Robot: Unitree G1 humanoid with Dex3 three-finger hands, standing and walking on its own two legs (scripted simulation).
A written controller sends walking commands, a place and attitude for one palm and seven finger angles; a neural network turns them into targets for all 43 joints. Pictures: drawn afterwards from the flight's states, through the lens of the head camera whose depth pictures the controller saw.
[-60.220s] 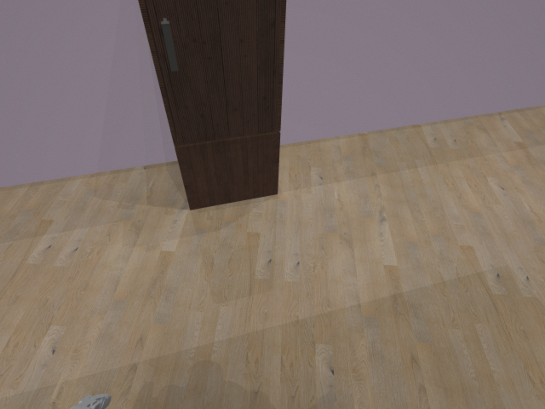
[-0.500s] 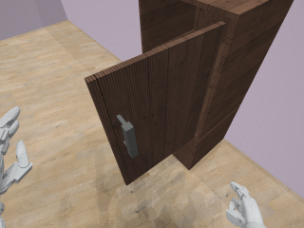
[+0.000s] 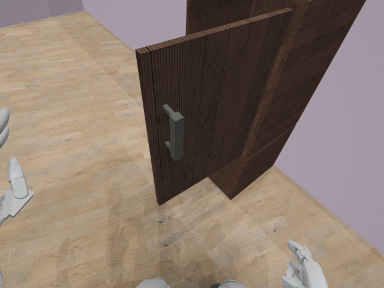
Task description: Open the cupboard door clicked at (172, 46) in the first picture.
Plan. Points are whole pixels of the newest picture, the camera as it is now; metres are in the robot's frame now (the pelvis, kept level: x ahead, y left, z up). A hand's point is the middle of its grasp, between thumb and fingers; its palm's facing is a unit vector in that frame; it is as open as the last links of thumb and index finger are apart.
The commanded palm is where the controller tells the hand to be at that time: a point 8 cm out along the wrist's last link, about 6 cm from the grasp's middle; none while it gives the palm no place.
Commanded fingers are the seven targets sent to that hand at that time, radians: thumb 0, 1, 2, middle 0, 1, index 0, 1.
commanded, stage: step back with the hand held close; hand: left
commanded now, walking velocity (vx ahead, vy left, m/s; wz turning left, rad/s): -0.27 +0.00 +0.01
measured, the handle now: (172, 133) +0.44 +0.08 +0.06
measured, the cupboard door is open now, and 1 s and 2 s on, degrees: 86 86 86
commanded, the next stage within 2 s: stop stepping back and stand still in 0.30 s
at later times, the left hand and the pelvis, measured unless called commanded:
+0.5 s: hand (25, 249) +0.13 +0.21 +0.18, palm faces +0.29 -0.80 -0.53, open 7.4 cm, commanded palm +0.08 +0.26 +0.20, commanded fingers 0.00 0.90 0.90 -0.20 -0.30 -0.20 -0.30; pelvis -0.08 -0.03 +0.01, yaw -4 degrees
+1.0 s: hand out of the picture +0.06 +0.24 +0.18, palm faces +0.43 -0.79 -0.44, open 7.4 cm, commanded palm +0.00 +0.27 +0.20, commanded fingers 0.00 0.90 0.90 -0.20 -0.30 -0.20 -0.30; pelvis -0.15 -0.02 +0.01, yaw -2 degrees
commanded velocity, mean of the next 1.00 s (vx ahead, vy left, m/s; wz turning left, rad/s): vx -0.06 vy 0.03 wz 0.00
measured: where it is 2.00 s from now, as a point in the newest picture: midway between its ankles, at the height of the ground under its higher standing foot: outside the picture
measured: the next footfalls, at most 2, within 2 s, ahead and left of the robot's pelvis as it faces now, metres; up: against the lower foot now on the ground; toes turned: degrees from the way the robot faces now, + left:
right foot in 0.28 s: -0.10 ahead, -0.13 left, +0.00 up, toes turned -4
left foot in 0.92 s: -0.11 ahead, +0.10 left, +0.00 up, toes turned +1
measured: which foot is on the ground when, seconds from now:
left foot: down 0.00-0.70, up 0.72-0.90, down 0.92-1.00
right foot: down 0.00-0.00, up 0.02-0.26, down 0.28-1.00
